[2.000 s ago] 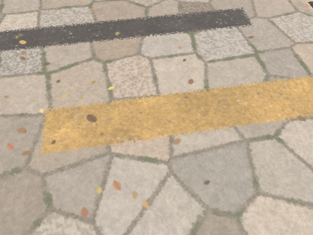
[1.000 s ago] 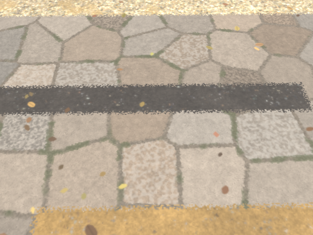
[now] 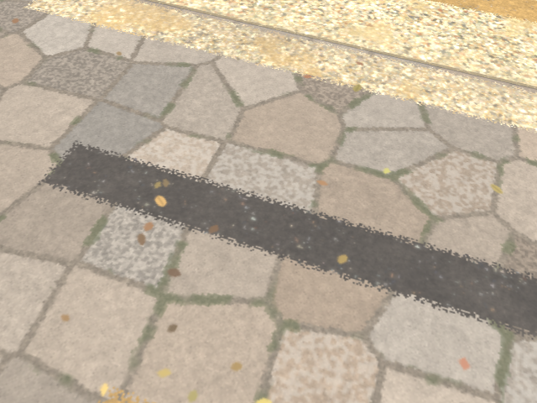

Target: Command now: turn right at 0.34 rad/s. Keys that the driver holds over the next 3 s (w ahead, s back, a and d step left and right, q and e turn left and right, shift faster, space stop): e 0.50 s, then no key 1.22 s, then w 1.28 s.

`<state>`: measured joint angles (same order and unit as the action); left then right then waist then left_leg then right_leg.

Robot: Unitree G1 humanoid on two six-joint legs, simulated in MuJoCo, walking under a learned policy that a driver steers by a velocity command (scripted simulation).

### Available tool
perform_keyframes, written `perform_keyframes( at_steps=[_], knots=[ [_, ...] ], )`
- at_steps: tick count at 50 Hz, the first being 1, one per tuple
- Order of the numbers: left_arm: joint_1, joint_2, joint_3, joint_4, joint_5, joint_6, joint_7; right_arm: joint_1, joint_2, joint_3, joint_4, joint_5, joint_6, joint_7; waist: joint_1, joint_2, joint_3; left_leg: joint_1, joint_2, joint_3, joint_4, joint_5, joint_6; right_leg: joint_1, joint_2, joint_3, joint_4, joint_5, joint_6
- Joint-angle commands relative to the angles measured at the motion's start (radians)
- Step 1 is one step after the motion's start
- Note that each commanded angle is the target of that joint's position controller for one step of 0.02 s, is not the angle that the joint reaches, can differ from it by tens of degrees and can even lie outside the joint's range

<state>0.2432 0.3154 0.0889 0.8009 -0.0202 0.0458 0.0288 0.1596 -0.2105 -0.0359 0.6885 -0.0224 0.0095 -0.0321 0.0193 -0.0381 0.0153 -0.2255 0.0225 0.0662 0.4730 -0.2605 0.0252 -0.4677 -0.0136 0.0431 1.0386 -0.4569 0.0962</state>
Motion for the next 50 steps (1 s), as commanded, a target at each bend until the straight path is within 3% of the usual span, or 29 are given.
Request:
perform_keyframes(
  at_steps=[1, 4, 7, 9, 10, 11, 12, 13, 14, 15, 16, 17, 19, 22, 26, 31, 33, 34, 35, 36, 37, 38, 41, 43, 44, 45, 46, 47, 50],
  knots=[
    [-0.078, 0.04, 0.006, -0.103, -0.002, -0.008, -0.001, -0.008, -0.174, -0.059, -0.046, 0.006, -0.001, -0.02, -0.045, 0.168, -0.049, 0.171, 0.268, -0.157, -0.124, 0.426, 0.195, -0.117, -0.04, -0.014, -0.058, 0.016, 0.018],
    [-0.095, 0.036, -0.003, -0.136, 0.0, -0.004, -0.022, -0.013, -0.212, -0.078, -0.039, 0.007, 0.012, -0.018, -0.057, 0.183, -0.08, 0.161, 0.291, -0.133, -0.107, 0.481, 0.209, -0.013, -0.041, -0.067, -0.191, 0.013, 0.001],
    [-0.068, 0.059, 0.003, -0.147, -0.001, 0.0, -0.04, -0.027, -0.233, -0.088, -0.032, 0.024, 0.017, -0.011, -0.041, 0.19, -0.085, 0.151, 0.314, -0.122, -0.075, 0.494, 0.198, 0.06, -0.024, -0.105, -0.312, 0.052, -0.04],
    [-0.009, 0.062, 0.01, -0.135, 0.002, 0.002, -0.047, -0.052, -0.236, -0.091, -0.023, 0.045, 0.017, -0.012, 0.004, 0.181, -0.086, 0.101, 0.295, -0.075, -0.004, 0.426, 0.14, 0.18, 0.002, -0.136, -0.5, 0.205, -0.09],
    [0.016, 0.089, 0.022, -0.131, 0.01, 0.0, -0.04, -0.004, -0.212, -0.087, 0.001, 0.047, 0.013, -0.008, 0.007, 0.127, -0.091, 0.04, 0.252, -0.023, 0.077, 0.29, 0.072, 0.275, 0.013, -0.095, -0.604, 0.336, -0.125],
    [0.039, 0.195, 0.05, -0.143, 0.012, -0.002, -0.024, 0.017, -0.162, -0.075, -0.004, 0.013, 0.008, -0.002, -0.013, -0.109, -0.101, -0.164, 0.15, 0.086, 0.328, 0.011, -0.031, 0.433, -0.16, 0.167, -0.668, 0.661, -0.2],
    [0.055, 0.275, 0.063, -0.163, 0.036, -0.016, -0.026, -0.089, -0.131, -0.059, -0.079, -0.01, 0.003, -0.008, 0.024, -0.292, -0.092, -0.423, -0.019, 0.033, 0.547, -0.426, -0.1, 0.466, -0.382, 0.497, -0.687, 0.857, -0.42],
    [0.065, 0.223, 0.049, -0.169, 0.051, -0.039, -0.035, -0.139, -0.177, -0.074, -0.078, 0.001, 0.002, -0.012, 0.069, -0.134, -0.137, -0.448, -0.009, -0.107, 0.702, -0.446, -0.097, 0.461, -0.375, 0.471, -0.701, 0.785, -0.468],
    [0.018, 0.199, 0.038, -0.17, 0.046, -0.055, -0.034, -0.125, -0.189, -0.08, -0.07, 0.021, 0.005, -0.011, 0.034, -0.101, -0.108, -0.459, 0.008, -0.134, 0.734, -0.361, -0.082, 0.43, -0.321, 0.377, -0.699, 0.715, -0.42],
    [-0.043, 0.179, 0.035, -0.178, 0.027, -0.06, -0.027, -0.096, -0.193, -0.086, -0.045, 0.022, 0.008, -0.016, 0.004, -0.054, -0.086, -0.462, 0.019, -0.143, 0.709, -0.271, -0.079, 0.407, -0.26, 0.314, -0.696, 0.63, -0.362],
    [-0.088, 0.149, 0.024, -0.186, 0.009, -0.057, -0.02, -0.082, -0.209, -0.092, -0.037, 0.014, 0.01, -0.023, -0.013, -0.056, -0.069, -0.463, 0.026, -0.151, 0.678, -0.206, -0.085, 0.387, -0.235, 0.288, -0.697, 0.616, -0.331],
    [-0.1, 0.137, 0.017, -0.191, 0.006, -0.052, -0.013, -0.065, -0.204, -0.094, -0.03, 0.011, 0.009, -0.023, -0.025, -0.071, -0.078, -0.416, 0.013, -0.144, 0.686, -0.157, -0.094, 0.352, -0.207, 0.262, -0.7, 0.638, -0.322],
    [-0.093, 0.136, 0.016, -0.199, 0.013, -0.045, -0.006, -0.036, -0.185, -0.092, -0.024, 0.017, 0.004, -0.017, -0.031, -0.072, -0.103, -0.386, -0.008, -0.14, 0.663, -0.101, -0.108, 0.352, -0.184, 0.248, -0.7, 0.636, -0.326],
    [-0.076, 0.15, 0.022, -0.202, 0.01, -0.038, 0.002, -0.062, -0.167, -0.084, -0.033, 0.02, -0.002, -0.017, -0.013, -0.076, -0.093, -0.389, -0.018, -0.148, 0.507, -0.073, -0.125, 0.374, -0.17, 0.275, -0.696, 0.553, -0.323],
    [-0.091, 0.168, 0.03, -0.213, 0.014, -0.027, 0.003, -0.07, -0.166, -0.08, -0.035, 0.023, -0.015, -0.007, 0.001, -0.105, -0.08, -0.309, -0.028, -0.155, 0.347, -0.066, -0.13, 0.32, -0.16, 0.326, -0.69, 0.408, -0.325],
    [-0.11, 0.143, 0.016, -0.215, 0.019, -0.02, -0.012, -0.05, -0.177, -0.076, -0.037, 0.031, -0.033, 0.012, 0.012, -0.121, -0.094, -0.171, -0.029, -0.134, 0.206, -0.094, -0.1, 0.289, -0.162, 0.379, -0.63, 0.515, -0.322],
    [-0.138, 0.123, 0.005, -0.217, 0.01, -0.017, -0.011, -0.01, -0.162, -0.071, -0.029, 0.03, -0.044, 0.023, -0.025, -0.112, -0.097, -0.069, -0.032, -0.116, 0.022, 0.018, -0.074, 0.276, -0.135, 0.38, -0.589, 0.541, -0.29],
    [-0.127, 0.104, -0.003, -0.213, 0.008, -0.018, -0.01, 0.009, -0.163, -0.069, -0.026, 0.021, -0.051, 0.027, -0.041, -0.092, -0.095, 0.019, -0.012, -0.133, -0.103, 0.164, -0.053, 0.244, -0.104, 0.371, -0.575, 0.483, -0.249],
    [-0.088, 0.067, -0.015, -0.211, 0.026, -0.024, -0.008, 0.018, -0.213, -0.075, -0.037, 0.001, -0.054, 0.024, -0.019, 0.007, -0.12, 0.115, 0.114, -0.244, -0.123, 0.323, -0.013, 0.189, -0.048, 0.312, -0.502, 0.331, -0.186],
    [-0.018, 0.048, -0.018, -0.207, 0.034, -0.034, -0.013, -0.029, -0.273, -0.082, -0.042, -0.011, -0.048, 0.019, 0.065, 0.209, -0.103, 0.129, 0.238, -0.386, -0.109, 0.511, 0.098, 0.104, 0.082, 0.167, -0.409, 0.067, -0.128],
    [-0.047, 0.079, -0.011, -0.208, 0.04, -0.038, -0.011, -0.042, -0.196, -0.06, -0.039, -0.014, -0.048, 0.021, 0.039, 0.262, -0.108, 0.056, 0.303, -0.457, -0.134, 0.453, 0.205, 0.127, 0.062, 0.116, -0.373, -0.042, -0.083],
    [-0.072, 0.11, 0.0, -0.204, 0.033, -0.037, -0.009, -0.064, -0.168, -0.049, -0.046, -0.008, -0.049, 0.022, 0.022, 0.235, -0.09, 0.051, 0.274, -0.433, -0.138, 0.4, 0.208, 0.139, 0.043, 0.103, -0.342, -0.034, -0.064],
    [-0.084, 0.059, -0.008, -0.188, 0.032, -0.023, -0.011, -0.081, -0.188, -0.047, -0.036, 0.015, -0.048, 0.017, 0.02, 0.216, -0.084, 0.063, 0.195, -0.332, -0.102, 0.359, 0.131, 0.189, 0.012, 0.076, -0.462, 0.101, -0.045],
    [-0.083, 0.038, -0.016, -0.176, 0.034, -0.02, -0.02, -0.044, -0.175, -0.042, -0.024, 0.014, -0.043, 0.02, 0.009, 0.183, -0.085, 0.032, 0.126, -0.258, -0.079, 0.297, 0.069, 0.291, 0.013, 0.07, -0.578, 0.289, -0.056],
    [-0.087, 0.055, -0.014, -0.18, 0.036, -0.019, -0.022, -0.025, -0.168, -0.037, -0.022, 0.008, -0.046, 0.025, -0.004, 0.151, -0.086, 0.018, 0.1, -0.236, -0.065, 0.221, 0.041, 0.314, -0.005, 0.087, -0.582, 0.376, -0.067],
    [-0.091, 0.089, -0.006, -0.173, 0.033, -0.017, -0.022, 0.006, -0.172, -0.038, -0.025, 0.006, -0.049, 0.03, -0.039, 0.082, -0.072, 0.0, 0.061, -0.199, -0.067, 0.144, 0.017, 0.295, -0.007, 0.097, -0.545, 0.376, -0.098],
    [-0.082, 0.073, -0.006, -0.171, 0.031, -0.02, -0.025, -0.013, -0.176, -0.036, -0.023, 0.006, -0.05, 0.032, -0.02, 0.071, -0.065, 0.018, 0.045, -0.173, -0.049, 0.101, 0.0, 0.261, -0.005, 0.101, -0.547, 0.336, -0.118],
    [-0.078, 0.054, -0.012, -0.166, 0.033, -0.024, -0.026, -0.03, -0.168, -0.033, -0.027, 0.007, -0.05, 0.032, -0.016, 0.063, -0.056, 0.02, 0.039, -0.161, -0.033, 0.094, -0.005, 0.249, -0.01, 0.109, -0.563, 0.326, -0.122],
    [-0.082, 0.05, -0.014, -0.154, 0.036, -0.037, -0.023, -0.029, -0.148, -0.027, -0.028, 0.011, -0.043, 0.028, -0.028, 0.006, -0.046, 0.035, 0.028, -0.143, 0.001, 0.142, -0.006, 0.227, -0.017, 0.124, -0.58, 0.351, -0.117]
  ],
)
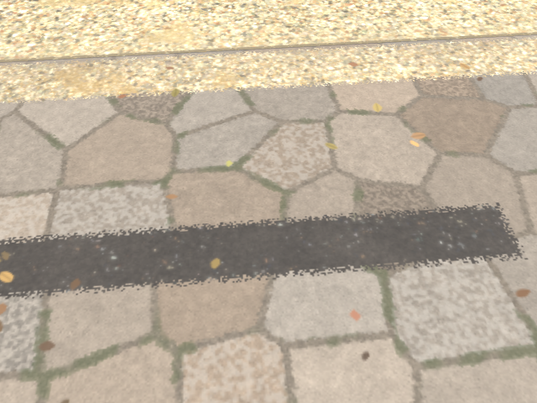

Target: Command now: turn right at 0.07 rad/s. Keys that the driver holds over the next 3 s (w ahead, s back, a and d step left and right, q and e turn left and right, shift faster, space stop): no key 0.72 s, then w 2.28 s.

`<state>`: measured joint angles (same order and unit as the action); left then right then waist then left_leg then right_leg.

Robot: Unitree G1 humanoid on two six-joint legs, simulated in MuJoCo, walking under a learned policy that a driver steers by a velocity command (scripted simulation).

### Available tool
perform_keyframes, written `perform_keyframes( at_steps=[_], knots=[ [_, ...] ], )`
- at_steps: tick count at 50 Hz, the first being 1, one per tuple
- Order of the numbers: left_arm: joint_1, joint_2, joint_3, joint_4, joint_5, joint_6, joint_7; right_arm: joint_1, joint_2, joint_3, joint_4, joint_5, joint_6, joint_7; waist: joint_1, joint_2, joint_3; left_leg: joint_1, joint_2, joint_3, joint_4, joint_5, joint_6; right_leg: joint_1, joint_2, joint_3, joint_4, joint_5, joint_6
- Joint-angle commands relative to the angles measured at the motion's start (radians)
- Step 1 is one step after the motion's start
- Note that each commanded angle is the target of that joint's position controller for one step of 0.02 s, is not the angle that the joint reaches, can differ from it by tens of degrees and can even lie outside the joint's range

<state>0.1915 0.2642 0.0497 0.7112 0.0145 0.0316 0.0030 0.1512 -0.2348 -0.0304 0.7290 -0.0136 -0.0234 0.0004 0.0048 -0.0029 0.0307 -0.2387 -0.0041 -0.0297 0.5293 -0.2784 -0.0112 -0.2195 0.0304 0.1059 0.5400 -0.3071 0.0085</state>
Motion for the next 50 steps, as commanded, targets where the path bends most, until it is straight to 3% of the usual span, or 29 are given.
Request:
perform_keyframes(
  at_steps=[1, 21, 36, 37, 39, 40, 42, 44, 46, 47, 48, 49, 50],
  knots=[
    [-0.025, 0.097, 0.023, -0.061, 0.001, -0.026, 0.004, -0.017, -0.123, -0.032, -0.066, 0.003, -0.008, -0.006, -0.014, -0.035, -0.061, 0.054, 0.053, -0.045, -0.051, 0.163, 0.03, -0.025, -0.061, 0.062, -0.083, 0.2, -0.028],
    [0.025, 0.06, 0.014, 0.003, -0.004, -0.038, 0.023, 0.03, -0.111, -0.029, 0.043, 0.008, -0.003, -0.025, -0.008, -0.004, -0.031, 0.04, 0.04, -0.039, -0.064, 0.143, 0.006, -0.008, -0.045, 0.043, -0.085, 0.189, -0.023],
    [0.059, 0.049, 0.014, 0.107, -0.008, -0.042, 0.033, 0.064, -0.101, -0.026, 0.171, 0.012, 0.003, -0.037, -0.013, -0.002, -0.005, 0.037, 0.031, -0.035, -0.086, 0.124, 0.011, -0.005, -0.032, 0.019, -0.101, 0.181, -0.012],
    [0.077, 0.04, 0.012, 0.124, -0.008, -0.041, 0.034, 0.081, -0.091, -0.023, 0.188, 0.012, 0.005, -0.038, -0.013, -0.002, -0.025, 0.044, 0.02, -0.025, -0.093, 0.031, 0.014, 0.003, -0.021, 0.008, -0.108, 0.088, -0.014],
    [0.087, 0.058, 0.019, 0.136, -0.019, -0.038, 0.04, 0.085, -0.111, -0.03, 0.201, 0.025, 0.008, -0.043, -0.011, 0.005, 0.025, -0.013, -0.002, -0.019, -0.083, -0.294, 0.046, -0.06, 0.006, -0.007, -0.096, -0.263, -0.043],
    [0.086, 0.06, 0.019, 0.132, -0.023, -0.044, 0.041, 0.086, -0.112, -0.03, 0.199, 0.028, 0.004, -0.046, -0.011, 0.009, 0.07, -0.056, 0.008, -0.044, -0.092, -0.41, 0.067, -0.107, -0.001, 0.004, -0.1, -0.379, -0.061],
    [0.093, 0.055, 0.016, 0.133, -0.037, -0.072, 0.039, 0.103, -0.113, -0.029, 0.2, 0.037, -0.023, -0.042, -0.015, 0.014, 0.123, -0.078, 0.046, -0.104, -0.106, -0.467, 0.105, -0.161, -0.027, 0.032, -0.094, -0.413, -0.085],
    [0.079, 0.043, 0.014, 0.133, -0.041, -0.102, 0.03, 0.145, -0.128, -0.035, 0.215, 0.042, -0.05, -0.033, -0.031, 0.04, 0.107, -0.03, 0.093, -0.183, -0.131, -0.447, 0.144, -0.187, -0.029, 0.024, -0.043, -0.331, -0.088],
    [0.05, 0.009, 0.006, 0.121, -0.045, -0.125, 0.017, 0.198, -0.156, -0.043, 0.234, 0.043, -0.063, -0.024, -0.044, 0.122, 0.088, 0.042, 0.179, -0.337, -0.226, -0.472, 0.204, -0.223, 0.006, -0.04, 0.06, -0.206, -0.078],
    [0.047, -0.003, 0.004, 0.118, -0.047, -0.135, 0.012, 0.202, -0.173, -0.046, 0.236, 0.043, -0.063, -0.02, -0.036, 0.169, 0.087, 0.051, 0.234, -0.422, -0.279, -0.473, 0.236, -0.218, 0.014, -0.08, 0.109, -0.142, -0.077],
    [0.048, 0.003, 0.004, 0.119, -0.047, -0.142, 0.008, 0.188, -0.177, -0.046, 0.226, 0.045, -0.059, -0.018, -0.025, 0.172, 0.098, 0.022, 0.259, -0.455, -0.303, -0.442, 0.252, -0.187, 0.006, -0.092, 0.096, -0.126, -0.089],
    [0.083, -0.002, 0.003, 0.132, -0.049, -0.146, 0.004, 0.149, -0.182, -0.045, 0.212, 0.046, -0.056, -0.015, 0.005, 0.182, 0.106, -0.04, 0.253, -0.434, -0.287, -0.381, 0.242, -0.099, 0.0, -0.092, 0.028, -0.115, -0.105],
    [0.172, 0.008, 0.008, 0.168, -0.05, -0.149, 0.001, 0.066, -0.165, -0.038, 0.182, 0.049, -0.052, -0.013, 0.059, 0.162, 0.097, -0.113, 0.201, -0.339, -0.24, -0.278, 0.202, 0.034, -0.006, -0.078, -0.067, -0.083, -0.119]
  ],
)
Over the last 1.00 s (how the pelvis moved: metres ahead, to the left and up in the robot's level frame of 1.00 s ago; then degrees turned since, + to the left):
0.02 -0.02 -0.01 -23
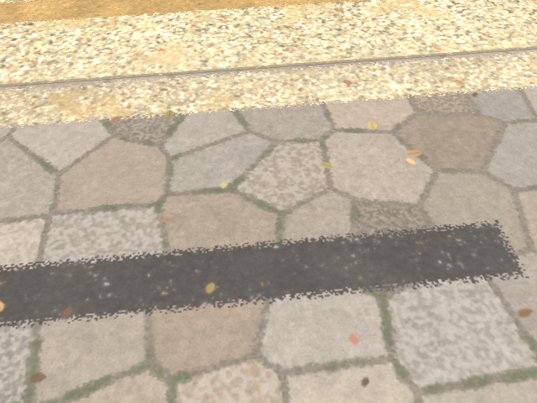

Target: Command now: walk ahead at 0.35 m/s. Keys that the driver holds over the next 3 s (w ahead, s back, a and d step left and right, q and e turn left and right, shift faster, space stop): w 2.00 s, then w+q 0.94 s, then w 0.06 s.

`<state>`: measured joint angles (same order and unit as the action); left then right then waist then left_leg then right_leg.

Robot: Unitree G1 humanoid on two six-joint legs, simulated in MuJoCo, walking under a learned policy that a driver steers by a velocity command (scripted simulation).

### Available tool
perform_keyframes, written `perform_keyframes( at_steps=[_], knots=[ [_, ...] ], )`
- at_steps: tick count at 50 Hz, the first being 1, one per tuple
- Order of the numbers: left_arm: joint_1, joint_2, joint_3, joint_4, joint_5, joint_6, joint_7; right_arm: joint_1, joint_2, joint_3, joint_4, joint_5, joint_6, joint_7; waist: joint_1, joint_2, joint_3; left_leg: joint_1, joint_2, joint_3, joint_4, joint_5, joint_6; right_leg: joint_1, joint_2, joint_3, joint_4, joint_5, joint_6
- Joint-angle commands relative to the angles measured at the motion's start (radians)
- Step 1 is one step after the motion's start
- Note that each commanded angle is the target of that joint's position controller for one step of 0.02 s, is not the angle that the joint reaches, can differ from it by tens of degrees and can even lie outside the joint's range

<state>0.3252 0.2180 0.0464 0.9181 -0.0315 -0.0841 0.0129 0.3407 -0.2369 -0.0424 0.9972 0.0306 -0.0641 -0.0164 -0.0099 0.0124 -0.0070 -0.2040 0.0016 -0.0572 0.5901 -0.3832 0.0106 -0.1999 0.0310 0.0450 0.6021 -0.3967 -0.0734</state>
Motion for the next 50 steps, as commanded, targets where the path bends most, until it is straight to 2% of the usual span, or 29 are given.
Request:
perform_keyframes(
  at_steps=[1, 2, 3, 4, 5, 6, 9, 12, 14, 15, 17, 19, 20, 21, 22, 23, 24, 25, 27, 28, 30, 33, 37, 42, 45, 47, 48, 49, 50],
  knots=[
    [0.16, 0.094, 0.025, 0.011, -0.003, -0.036, -0.01, -0.217, -0.124, -0.014, -0.124, 0.006, -0.018, 0.005, 0.129, 0.056, 0.12, -0.247, 0.1, -0.158, -0.135, 0.021, 0.117, 0.163, -0.045, 0.095, -0.206, 0.036, -0.057],
    [0.306, 0.213, 0.063, 0.067, -0.006, -0.035, -0.012, -0.255, -0.079, -0.004, -0.162, -0.003, -0.04, 0.008, 0.155, -0.224, 0.074, -0.445, -0.042, 0.052, 0.217, 0.162, 0.034, 0.398, -0.19, 0.362, -0.3, 0.175, -0.119],
    [0.345, 0.214, 0.06, 0.063, 0.011, -0.031, -0.022, -0.235, -0.107, -0.01, -0.166, -0.011, -0.062, 0.01, 0.161, -0.306, 0.055, -0.638, -0.058, 0.036, 0.44, -0.119, 0.012, 0.505, -0.348, 0.584, -0.339, 0.397, -0.19],
    [0.295, 0.146, 0.037, 0.051, 0.033, -0.028, -0.024, -0.211, -0.131, -0.016, -0.159, 0.005, -0.069, 0.02, 0.114, -0.176, 0.081, -0.72, -0.003, -0.012, 0.57, -0.162, 0.035, 0.503, -0.368, 0.54, -0.31, 0.46, -0.201],
    [0.26, 0.121, 0.028, 0.036, 0.04, -0.024, -0.025, -0.205, -0.11, -0.01, -0.156, 0.021, -0.069, 0.028, 0.092, -0.122, 0.083, -0.776, 0.028, -0.008, 0.636, -0.113, 0.055, 0.513, -0.353, 0.466, -0.314, 0.492, -0.191],
    [0.24, 0.12, 0.022, 0.034, 0.031, -0.017, -0.026, -0.235, -0.095, -0.006, -0.169, 0.019, -0.068, 0.034, 0.086, -0.084, 0.107, -0.833, 0.061, 0.016, 0.637, -0.062, 0.063, 0.508, -0.343, 0.395, -0.339, 0.524, -0.176],
    [0.206, 0.073, -0.002, 0.034, 0.026, 0.009, -0.013, -0.3, -0.044, 0.008, -0.204, -0.004, -0.059, 0.053, 0.066, -0.098, 0.117, -0.728, 0.092, 0.078, 0.479, 0.096, 0.04, 0.357, -0.258, 0.217, -0.426, 0.568, -0.119],
    [0.154, 0.131, 0.003, 0.012, 0.023, 0.006, 0.013, -0.409, -0.009, 0.03, -0.259, -0.018, -0.054, 0.066, 0.061, -0.103, 0.136, -0.418, 0.039, 0.126, 0.141, 0.339, -0.002, 0.084, -0.175, 0.088, -0.517, 0.473, -0.096],
    [0.178, 0.183, 0.017, 0.026, 0.013, -0.008, 0.018, -0.432, -0.053, 0.021, -0.281, -0.008, -0.045, 0.061, 0.048, -0.129, 0.14, -0.302, 0.015, 0.112, 0.04, 0.409, 0.001, 0.065, -0.212, 0.096, -0.562, 0.437, -0.097],
    [0.175, 0.185, 0.02, 0.03, 0.006, -0.011, 0.018, -0.431, -0.08, 0.015, -0.287, -0.003, -0.04, 0.058, 0.035, -0.131, 0.146, -0.289, 0.015, 0.095, -0.005, 0.423, 0.012, 0.099, -0.23, 0.093, -0.558, 0.454, -0.09],
    [0.162, 0.189, 0.026, 0.032, 0.009, -0.008, 0.015, -0.39, -0.13, -0.005, -0.286, -0.003, -0.038, 0.052, -0.004, -0.134, 0.103, -0.231, -0.005, 0.087, -0.046, 0.405, 0.043, 0.202, -0.254, 0.077, -0.464, 0.695, -0.063],
    [0.147, 0.188, 0.028, 0.026, 0.03, 0.015, 0.011, -0.181, -0.185, -0.039, -0.228, 0.0, -0.03, 0.041, -0.108, -0.147, -0.05, 0.009, -0.051, 0.118, -0.023, 0.337, 0.091, 0.235, -0.224, 0.031, -0.179, 1.02, -0.024],
    [0.145, 0.173, 0.02, 0.013, 0.039, 0.022, 0.01, -0.029, -0.216, -0.054, -0.188, 0.001, -0.023, 0.033, -0.172, -0.124, -0.14, 0.244, 0.007, 0.062, -0.011, 0.322, 0.124, 0.098, -0.188, 0.017, 0.049, 0.931, 0.003],
    [0.272, 0.047, -0.014, -0.003, 0.052, 0.013, -0.001, 0.104, -0.31, -0.074, -0.161, -0.029, -0.02, 0.029, -0.127, 0.136, -0.314, 0.614, 0.28, -0.356, -0.049, 0.163, 0.266, -0.247, -0.044, -0.014, 0.467, 0.44, 0.055],
    [0.308, 0.01, -0.029, 0.021, 0.025, -0.011, -0.009, 0.119, -0.261, -0.058, -0.145, -0.028, -0.02, 0.042, -0.109, 0.285, -0.416, 0.642, 0.398, -0.765, -0.299, -0.044, 0.345, -0.39, 0.049, 0.085, 0.703, -0.149, 0.061],
    [0.199, 0.116, -0.001, -0.008, -0.008, -0.029, -0.015, 0.013, -0.197, -0.039, -0.153, -0.016, -0.027, 0.046, -0.095, 0.19, -0.208, 0.472, 0.358, -0.687, -0.351, -0.145, 0.289, -0.496, -0.019, 0.103, 0.79, -0.11, 0.038],
    [0.087, 0.153, 0.006, -0.042, -0.02, -0.037, -0.015, -0.076, -0.162, -0.03, -0.173, -0.017, -0.031, 0.046, -0.072, 0.094, -0.082, 0.294, 0.327, -0.525, -0.366, -0.107, 0.254, -0.503, -0.076, 0.069, 0.767, -0.019, 0.019],
    [0.04, 0.151, 0.009, -0.052, -0.01, -0.036, -0.008, -0.147, -0.146, -0.023, -0.18, -0.027, -0.038, 0.05, -0.034, 0.019, -0.011, 0.129, 0.289, -0.403, -0.396, 0.014, 0.236, -0.458, -0.123, 0.049, 0.702, 0.06, 0.017],
    [0.076, 0.122, 0.016, -0.04, 0.01, -0.01, 0.002, -0.202, -0.113, -0.013, -0.179, -0.045, -0.047, 0.055, 0.034, 0.065, 0.005, -0.029, 0.218, -0.252, -0.448, 0.123, 0.214, -0.336, -0.174, 0.055, 0.613, 0.126, 0.02],
    [0.09, 0.101, 0.013, -0.035, 0.013, 0.001, 0.004, -0.196, -0.11, -0.013, -0.17, -0.041, -0.051, 0.057, 0.045, 0.071, 0.011, -0.067, 0.206, -0.216, -0.469, 0.145, 0.223, -0.317, -0.178, 0.044, 0.587, 0.132, 0.026],
    [0.047, 0.105, 0.016, -0.055, 0.022, 0.014, 0.008, -0.165, -0.13, -0.017, -0.149, -0.036, -0.057, 0.052, 0.048, 0.059, 0.043, -0.1, 0.2, -0.161, -0.507, 0.17, 0.242, -0.358, -0.189, 0.03, 0.519, 0.184, 0.047],
    [-0.085, 0.117, 0.021, -0.102, 0.034, 0.008, 0.01, -0.1, -0.168, -0.025, -0.124, -0.033, -0.054, 0.031, 0.018, 0.024, 0.071, -0.043, 0.204, -0.129, -0.525, 0.226, 0.246, -0.474, -0.199, 0.027, 0.346, 0.349, 0.078],
    [-0.236, 0.091, 0.009, -0.142, 0.027, -0.009, -0.005, -0.024, -0.187, -0.025, -0.1, -0.02, -0.041, 0.014, -0.036, 0.017, 0.078, 0.015, 0.174, -0.046, -0.517, 0.289, 0.205, -0.441, -0.157, -0.017, 0.086, 0.524, 0.088],
    [-0.375, 0.095, -0.002, -0.198, 0.013, -0.019, -0.036, 0.074, -0.196, -0.028, -0.057, -0.012, -0.014, 0.013, -0.082, 0.018, 0.102, 0.185, 0.225, -0.046, -0.447, 0.322, 0.197, -0.46, -0.125, -0.025, -0.063, 0.468, 0.074],
    [-0.358, 0.128, 0.005, -0.214, 0.011, -0.028, -0.05, 0.072, -0.212, -0.036, -0.053, -0.011, 0.003, 0.011, -0.049, 0.049, 0.077, 0.271, 0.262, -0.064, -0.363, 0.448, 0.175, -0.397, -0.101, -0.035, -0.112, 0.343, 0.034],
    [-0.165, 0.19, 0.037, -0.162, 0.012, -0.032, -0.046, 0.039, -0.208, -0.032, -0.064, -0.015, 0.014, 0.012, 0.06, 0.056, -0.044, 0.247, 0.202, -0.009, -0.129, 0.749, 0.136, -0.111, -0.044, -0.084, -0.155, 0.319, -0.015],
    [0.03, 0.257, 0.061, -0.115, 0.023, -0.031, -0.037, 0.035, -0.172, -0.015, -0.089, -0.03, 0.012, 0.011, 0.134, 0.012, -0.198, 0.086, 0.149, 0.035, 0.134, 0.66, 0.103, 0.2, -0.146, 0.02, -0.103, 0.35, -0.074],
    [0.149, 0.358, 0.089, -0.085, 0.032, -0.02, -0.035, 0.143, -0.056, 0.021, -0.106, -0.033, -0.011, 0.021, 0.112, -0.228, -0.347, -0.35, -0.024, 0.101, 0.528, 0.248, 0.019, 0.604, -0.391, 0.468, -0.151, 0.18, -0.23],
    [0.162, 0.27, 0.062, -0.083, 0.027, -0.017, -0.036, 0.116, -0.1, 0.013, -0.092, -0.02, -0.036, 0.023, 0.131, -0.233, -0.374, -0.484, -0.046, -0.048, 0.668, -0.18, 0.028, 0.62, -0.432, 0.678, -0.283, 0.102, -0.24]
  ],
)
Over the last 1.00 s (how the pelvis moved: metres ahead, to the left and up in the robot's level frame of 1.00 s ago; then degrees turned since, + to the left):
0.04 -0.01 -0.01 0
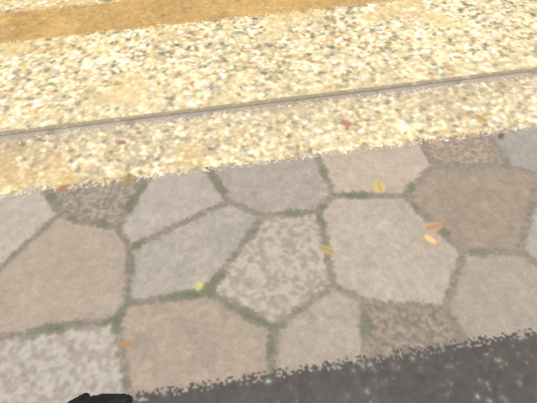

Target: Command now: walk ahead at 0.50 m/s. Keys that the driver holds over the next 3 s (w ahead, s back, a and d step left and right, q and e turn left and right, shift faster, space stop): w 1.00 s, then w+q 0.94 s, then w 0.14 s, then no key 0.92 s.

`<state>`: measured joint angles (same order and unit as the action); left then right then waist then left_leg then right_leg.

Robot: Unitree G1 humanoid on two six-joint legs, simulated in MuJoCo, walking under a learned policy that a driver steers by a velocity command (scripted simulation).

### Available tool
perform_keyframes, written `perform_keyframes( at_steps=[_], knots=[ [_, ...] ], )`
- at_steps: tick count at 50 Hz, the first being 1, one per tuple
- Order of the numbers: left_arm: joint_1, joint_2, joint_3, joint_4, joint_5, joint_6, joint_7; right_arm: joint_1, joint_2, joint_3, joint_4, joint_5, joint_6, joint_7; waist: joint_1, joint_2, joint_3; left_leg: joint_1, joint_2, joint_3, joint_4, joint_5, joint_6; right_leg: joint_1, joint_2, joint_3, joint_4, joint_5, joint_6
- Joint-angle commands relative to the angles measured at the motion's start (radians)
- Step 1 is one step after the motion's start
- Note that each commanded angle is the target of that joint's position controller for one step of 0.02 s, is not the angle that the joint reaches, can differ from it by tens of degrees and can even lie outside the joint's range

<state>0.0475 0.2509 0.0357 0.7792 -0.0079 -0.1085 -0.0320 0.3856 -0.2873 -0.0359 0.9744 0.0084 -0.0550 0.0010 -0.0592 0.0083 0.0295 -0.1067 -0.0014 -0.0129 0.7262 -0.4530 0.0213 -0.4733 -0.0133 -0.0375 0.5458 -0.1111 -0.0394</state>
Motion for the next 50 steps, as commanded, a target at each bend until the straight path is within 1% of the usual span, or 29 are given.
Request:
perform_keyframes(
  at_steps=[1, 2, 3, 4, 5, 7, 10, 14, 17, 20, 22, 23, 24, 25, 26, 27, 28, 29, 30, 31, 32, 34, 37, 40, 42, 46, 48, 49, 50],
  knots=[
    [0.352, 0.187, 0.054, 0.043, 0.002, 0.007, 0.01, -0.018, -0.137, -0.018, -0.098, 0.034, -0.061, 0.012, 0.165, -0.174, -0.257, -0.663, 0.018, -0.108, 0.585, -0.057, 0.037, 0.769, -0.356, 0.619, -0.245, -0.196, -0.224],
    [0.264, 0.162, 0.044, 0.022, 0.003, 0.008, 0.011, -0.075, -0.138, -0.019, -0.112, 0.038, -0.065, 0.01, 0.134, -0.113, -0.164, -0.648, 0.075, -0.073, 0.55, 0.037, 0.042, 0.623, -0.316, 0.485, -0.269, -0.122, -0.198],
    [0.206, 0.132, 0.035, 0.016, 0.006, 0.007, 0.007, -0.107, -0.124, -0.021, -0.116, 0.022, -0.062, 0.005, 0.109, -0.065, -0.091, -0.619, 0.108, -0.057, 0.484, 0.106, 0.035, 0.496, -0.273, 0.394, -0.311, -0.051, -0.188],
    [0.174, 0.112, 0.028, 0.013, 0.013, 0.002, 0.005, -0.096, -0.111, -0.026, -0.113, 0.013, -0.05, 0.002, 0.074, -0.088, -0.066, -0.556, 0.138, -0.062, 0.431, 0.157, 0.029, 0.411, -0.24, 0.328, -0.345, 0.0, -0.174],
    [0.161, 0.106, 0.028, 0.016, 0.015, -0.001, 0.001, -0.075, -0.087, -0.023, -0.105, 0.01, -0.037, 0.002, 0.056, -0.097, -0.056, -0.509, 0.144, -0.057, 0.409, 0.185, 0.019, 0.358, -0.218, 0.29, -0.376, 0.03, -0.175],
    [0.174, 0.125, 0.033, 0.033, 0.011, -0.01, 0.001, -0.071, -0.058, -0.019, -0.106, 0.005, -0.018, 0.0, 0.038, -0.085, -0.037, -0.506, 0.149, -0.044, 0.363, 0.228, -0.002, 0.313, -0.206, 0.225, -0.409, 0.121, -0.193],
    [0.221, 0.149, 0.04, 0.064, 0.01, -0.006, 0.016, -0.174, -0.058, -0.02, -0.146, -0.006, -0.016, -0.002, 0.056, -0.063, -0.001, -0.58, 0.151, -0.038, 0.195, 0.362, -0.029, 0.331, -0.196, 0.163, -0.433, 0.195, -0.196],
    [0.275, 0.166, 0.042, 0.095, 0.0, 0.004, 0.031, -0.32, -0.03, -0.009, -0.186, -0.001, -0.029, 0.011, 0.102, -0.065, 0.03, -0.519, 0.11, 0.005, -0.069, 0.553, -0.027, 0.334, -0.16, 0.087, -0.451, 0.149, -0.162],
    [0.333, 0.178, 0.046, 0.13, -0.009, 0.015, 0.035, -0.4, -0.036, -0.006, -0.216, 0.007, -0.034, 0.023, 0.126, -0.063, 0.052, -0.529, 0.093, 0.001, -0.156, 0.558, -0.014, 0.421, -0.199, 0.095, -0.431, 0.127, -0.16],
    [0.338, 0.187, 0.054, 0.148, -0.014, 0.032, 0.042, -0.429, -0.06, -0.011, -0.241, 0.008, -0.042, 0.04, 0.11, -0.065, 0.052, -0.543, 0.088, -0.014, -0.206, 0.47, 0.023, 0.533, -0.25, 0.111, -0.368, 0.185, -0.141],
    [0.317, 0.201, 0.059, 0.147, -0.013, 0.043, 0.045, -0.372, -0.087, -0.023, -0.232, 0.008, -0.046, 0.044, 0.069, -0.084, 0.011, -0.437, 0.057, 0.014, -0.22, 0.395, 0.047, 0.564, -0.254, 0.107, -0.289, 0.346, -0.121],
    [0.297, 0.201, 0.058, 0.144, -0.011, 0.05, 0.045, -0.277, -0.111, -0.039, -0.205, 0.007, -0.046, 0.041, 0.013, -0.086, -0.047, -0.296, 0.022, 0.048, -0.238, 0.385, 0.068, 0.551, -0.223, 0.079, -0.17, 0.501, -0.102],
    [0.302, 0.174, 0.047, 0.137, -0.002, 0.056, 0.046, -0.11, -0.16, -0.064, -0.153, 0.005, -0.044, 0.032, -0.054, -0.061, -0.156, -0.053, 0.025, 0.043, -0.224, 0.401, 0.098, 0.465, -0.165, 0.04, 0.035, 0.516, -0.073],
    [0.381, 0.099, 0.021, 0.114, 0.014, 0.047, 0.043, 0.031, -0.249, -0.086, -0.128, -0.013, -0.041, 0.025, -0.054, 0.099, -0.311, 0.323, 0.251, -0.267, -0.205, 0.364, 0.205, 0.147, -0.061, -0.011, 0.399, 0.21, -0.02],
    [0.451, 0.018, -0.005, 0.128, 0.011, 0.024, 0.035, 0.075, -0.253, -0.085, -0.112, -0.003, -0.035, 0.031, -0.03, 0.293, -0.406, 0.507, 0.386, -0.67, -0.37, 0.163, 0.305, -0.133, 0.087, 0.075, 0.647, -0.464, 0.016],
    [0.362, 0.133, 0.023, 0.119, -0.02, 0.004, 0.028, 0.041, -0.17, -0.06, -0.117, 0.006, -0.039, 0.031, -0.053, 0.19, -0.314, 0.443, 0.36, -0.651, -0.423, 0.05, 0.263, -0.242, 0.029, 0.169, 0.751, -0.469, -0.005],
    [0.276, 0.168, 0.031, 0.089, -0.038, -0.008, 0.026, -0.05, -0.143, -0.051, -0.137, 0.006, -0.041, 0.028, -0.032, 0.139, -0.181, 0.302, 0.336, -0.516, -0.447, 0.095, 0.226, -0.285, -0.025, 0.136, 0.741, -0.37, -0.021],
    [0.229, 0.165, 0.033, 0.083, -0.028, -0.01, 0.033, -0.122, -0.121, -0.044, -0.151, -0.003, -0.043, 0.028, -0.005, 0.063, -0.113, 0.162, 0.302, -0.415, -0.475, 0.19, 0.21, -0.249, -0.074, 0.113, 0.694, -0.273, -0.02],
    [0.222, 0.154, 0.038, 0.081, -0.015, -0.004, 0.037, -0.164, -0.095, -0.037, -0.157, -0.013, -0.047, 0.03, 0.027, 0.056, -0.07, 0.057, 0.269, -0.337, -0.504, 0.281, 0.201, -0.198, -0.107, 0.112, 0.639, -0.211, -0.016],
    [0.243, 0.135, 0.038, 0.087, -0.01, 0.008, 0.037, -0.181, -0.077, -0.031, -0.155, -0.021, -0.05, 0.032, 0.054, 0.077, -0.068, -0.003, 0.244, -0.287, -0.532, 0.328, 0.195, -0.137, -0.127, 0.118, 0.61, -0.174, -0.012],
    [0.26, 0.112, 0.036, 0.093, -0.009, 0.019, 0.038, -0.182, -0.073, -0.031, -0.15, -0.019, -0.053, 0.034, 0.066, 0.081, -0.065, -0.033, 0.229, -0.25, -0.558, 0.357, 0.201, -0.11, -0.133, 0.113, 0.585, -0.157, -0.005],
    [0.243, 0.094, 0.034, 0.086, -0.004, 0.035, 0.041, -0.161, -0.094, -0.037, -0.133, -0.012, -0.06, 0.029, 0.075, 0.067, -0.038, -0.065, 0.222, -0.19, -0.593, 0.428, 0.214, -0.131, -0.141, 0.101, 0.526, -0.112, 0.014],
    [0.141, 0.093, 0.036, 0.049, 0.006, 0.037, 0.043, -0.11, -0.119, -0.043, -0.106, -0.01, -0.054, 0.012, 0.053, 0.039, -0.005, -0.031, 0.215, -0.137, -0.615, 0.499, 0.213, -0.22, -0.143, 0.095, 0.37, 0.032, 0.044],
    [0.049, 0.07, 0.029, 0.024, 0.003, 0.027, 0.033, -0.076, -0.122, -0.04, -0.087, -0.004, -0.045, 0.0, 0.025, 0.046, 0.013, -0.021, 0.177, -0.065, -0.622, 0.504, 0.181, -0.194, -0.117, 0.067, 0.181, 0.185, 0.047],
    [-0.023, 0.059, 0.022, 0.005, -0.001, 0.022, 0.026, -0.036, -0.129, -0.041, -0.068, 0.001, -0.041, -0.003, -0.002, 0.042, 0.03, 0.0, 0.176, -0.047, -0.626, 0.481, 0.173, -0.172, -0.096, 0.045, 0.088, 0.236, 0.045],
    [-0.125, 0.063, 0.015, -0.038, -0.01, 0.012, 0.003, 0.032, -0.134, -0.045, -0.027, 0.006, -0.021, -0.006, -0.029, 0.04, 0.06, 0.139, 0.23, -0.056, -0.576, 0.516, 0.175, -0.21, -0.074, 0.043, -0.01, 0.188, 0.024],
    [-0.135, 0.078, 0.018, -0.053, -0.011, 0.006, -0.01, 0.031, -0.144, -0.051, -0.018, 0.009, -0.01, -0.011, -0.013, 0.05, 0.055, 0.204, 0.262, -0.066, -0.529, 0.587, 0.164, -0.204, -0.065, 0.047, -0.039, 0.118, 0.0],
    [-0.115, 0.091, 0.022, -0.05, -0.012, 0.004, -0.013, 0.022, -0.149, -0.054, -0.018, 0.01, -0.006, -0.013, 0.006, 0.06, 0.04, 0.224, 0.27, -0.067, -0.498, 0.651, 0.155, -0.165, -0.054, 0.04, -0.05, 0.081, -0.014],
    [-0.066, 0.111, 0.031, -0.04, -0.011, 0.003, -0.013, 0.003, -0.159, -0.057, -0.023, 0.009, -0.002, -0.014, 0.037, 0.076, 0.008, 0.23, 0.265, -0.059, -0.443, 0.79, 0.144, -0.081, -0.028, 0.019, -0.056, 0.046, -0.03]
  ],
)
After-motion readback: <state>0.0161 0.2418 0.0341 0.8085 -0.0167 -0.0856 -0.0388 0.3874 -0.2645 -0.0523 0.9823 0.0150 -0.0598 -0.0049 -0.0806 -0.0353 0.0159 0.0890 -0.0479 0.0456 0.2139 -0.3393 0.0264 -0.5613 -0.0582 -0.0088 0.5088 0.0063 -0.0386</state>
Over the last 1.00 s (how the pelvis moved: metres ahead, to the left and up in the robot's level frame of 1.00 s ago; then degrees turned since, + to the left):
0.51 -0.01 0.00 0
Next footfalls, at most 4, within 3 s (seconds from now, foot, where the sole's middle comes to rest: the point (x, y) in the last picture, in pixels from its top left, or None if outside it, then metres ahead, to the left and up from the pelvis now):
0.48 left None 0.45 0.13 -0.76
1.04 right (306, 286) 0.76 -0.10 -0.76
1.60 left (207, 217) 1.02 0.18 -0.76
2.08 right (224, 135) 1.37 0.12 -0.76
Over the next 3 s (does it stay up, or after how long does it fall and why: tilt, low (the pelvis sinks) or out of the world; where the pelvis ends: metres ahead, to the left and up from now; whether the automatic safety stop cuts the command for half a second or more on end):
stays up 1.31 0.24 0.01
